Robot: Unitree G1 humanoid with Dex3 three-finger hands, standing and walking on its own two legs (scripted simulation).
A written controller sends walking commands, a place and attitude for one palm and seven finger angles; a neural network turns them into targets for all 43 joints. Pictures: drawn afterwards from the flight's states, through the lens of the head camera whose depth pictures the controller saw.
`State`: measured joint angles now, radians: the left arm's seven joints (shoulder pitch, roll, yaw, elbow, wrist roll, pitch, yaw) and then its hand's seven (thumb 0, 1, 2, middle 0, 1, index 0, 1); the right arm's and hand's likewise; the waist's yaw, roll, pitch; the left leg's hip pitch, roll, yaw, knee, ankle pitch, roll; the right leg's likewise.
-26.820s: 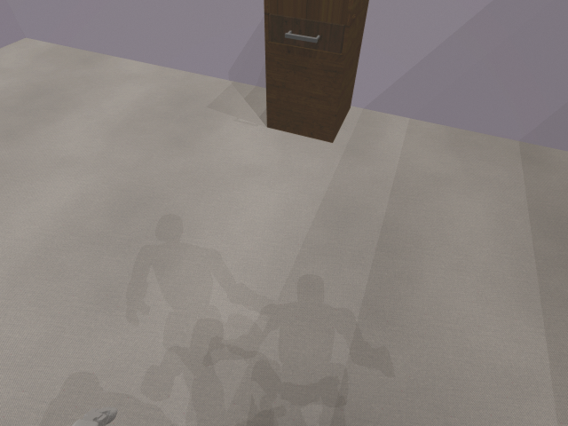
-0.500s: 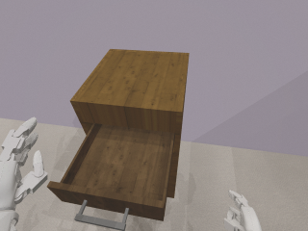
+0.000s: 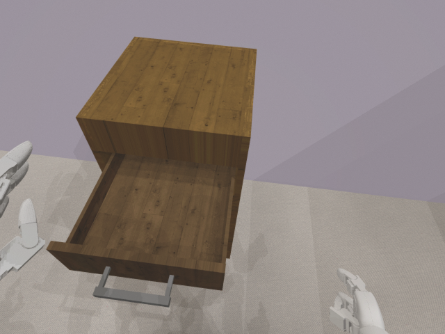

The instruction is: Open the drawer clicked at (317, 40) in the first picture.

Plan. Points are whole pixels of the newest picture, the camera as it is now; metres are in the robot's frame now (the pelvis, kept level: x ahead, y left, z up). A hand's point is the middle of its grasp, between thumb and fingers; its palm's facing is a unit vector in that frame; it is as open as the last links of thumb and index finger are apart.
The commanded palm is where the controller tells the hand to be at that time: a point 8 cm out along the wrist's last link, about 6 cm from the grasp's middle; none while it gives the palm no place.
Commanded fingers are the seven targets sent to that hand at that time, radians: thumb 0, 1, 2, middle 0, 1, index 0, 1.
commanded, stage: step back with the hand held close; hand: left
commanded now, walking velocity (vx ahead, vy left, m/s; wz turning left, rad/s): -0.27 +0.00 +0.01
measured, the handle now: (135, 286) +0.24 +0.20 -0.17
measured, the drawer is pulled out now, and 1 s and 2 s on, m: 0.29 0.29 0.29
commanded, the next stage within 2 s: stop stepping back and stand still in 1.10 s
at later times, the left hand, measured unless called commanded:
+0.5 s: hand (18, 302) +0.13 +0.23 +0.17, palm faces +0.36 -0.84 -0.40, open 7.4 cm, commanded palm +0.06 +0.27 +0.18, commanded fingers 0.00 0.90 0.90 -0.20 -0.30 -0.20 -0.30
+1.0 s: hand out of the picture +0.06 +0.25 +0.16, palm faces +0.41 -0.81 -0.42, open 7.4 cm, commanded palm -0.02 +0.30 +0.18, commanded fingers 0.00 0.90 0.90 -0.20 -0.30 -0.20 -0.30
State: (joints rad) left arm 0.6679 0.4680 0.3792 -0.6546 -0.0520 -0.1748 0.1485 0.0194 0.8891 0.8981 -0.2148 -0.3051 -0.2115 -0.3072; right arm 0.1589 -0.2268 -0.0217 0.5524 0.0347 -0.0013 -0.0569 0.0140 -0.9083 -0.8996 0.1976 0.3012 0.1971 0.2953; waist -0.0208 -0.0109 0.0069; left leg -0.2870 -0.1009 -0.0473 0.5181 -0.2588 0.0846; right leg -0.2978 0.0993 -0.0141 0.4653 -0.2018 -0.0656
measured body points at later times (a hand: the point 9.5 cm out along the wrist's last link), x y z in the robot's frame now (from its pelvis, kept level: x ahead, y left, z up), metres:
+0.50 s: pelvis -0.06 -0.01 -0.01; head -0.05 +0.02 +0.44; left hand +0.11 +0.27 +0.19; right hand +0.09 -0.26 -0.08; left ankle -0.04 +0.11 -0.73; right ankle +0.02 -0.07 -0.74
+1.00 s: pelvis -0.12 +0.00 -0.01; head -0.10 +0.04 +0.44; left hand +0.03 +0.29 +0.18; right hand +0.06 -0.22 -0.09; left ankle -0.11 +0.13 -0.74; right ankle -0.03 -0.09 -0.71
